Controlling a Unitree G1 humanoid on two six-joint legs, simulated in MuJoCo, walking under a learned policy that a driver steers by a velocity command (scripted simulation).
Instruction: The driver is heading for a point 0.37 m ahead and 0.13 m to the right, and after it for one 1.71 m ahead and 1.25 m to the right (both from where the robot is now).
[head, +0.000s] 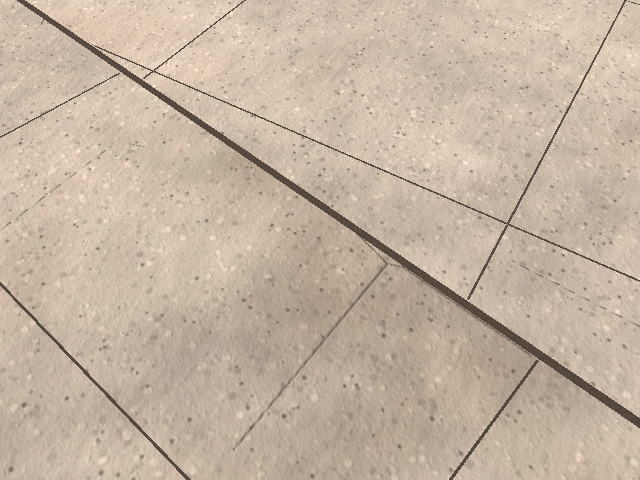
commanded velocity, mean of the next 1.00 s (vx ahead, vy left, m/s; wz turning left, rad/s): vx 0.26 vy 0.00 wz -0.31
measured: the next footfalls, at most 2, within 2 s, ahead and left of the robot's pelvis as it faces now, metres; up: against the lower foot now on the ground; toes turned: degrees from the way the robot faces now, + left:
right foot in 0.40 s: +0.40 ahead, -0.15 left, +0.00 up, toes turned -6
left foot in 0.92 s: +0.48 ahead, +0.05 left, +0.00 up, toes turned -27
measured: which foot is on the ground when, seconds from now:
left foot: down 0.00-0.40, up 0.42-0.90, down 0.92-1.00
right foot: up 0.00-0.38, down 0.40-0.92, up 0.94-1.00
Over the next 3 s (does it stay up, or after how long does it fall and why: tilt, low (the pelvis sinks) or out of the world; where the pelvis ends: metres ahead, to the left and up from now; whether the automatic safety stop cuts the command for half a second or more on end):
stays up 0.40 -0.05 0.01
